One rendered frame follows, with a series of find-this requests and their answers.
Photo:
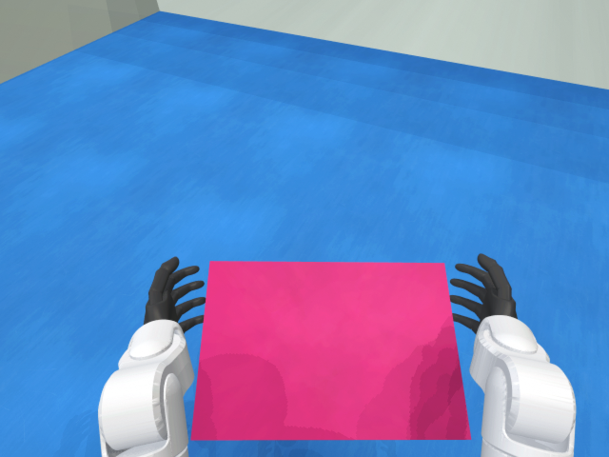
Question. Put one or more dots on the left robot forearm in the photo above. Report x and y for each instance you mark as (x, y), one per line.
(141, 411)

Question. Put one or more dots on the carton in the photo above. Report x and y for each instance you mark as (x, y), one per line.
(328, 351)

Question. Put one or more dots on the robot right hand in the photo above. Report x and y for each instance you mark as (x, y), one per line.
(496, 296)

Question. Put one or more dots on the robot left hand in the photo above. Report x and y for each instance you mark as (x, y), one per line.
(162, 298)

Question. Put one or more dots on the right robot forearm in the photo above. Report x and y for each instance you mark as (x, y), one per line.
(529, 405)

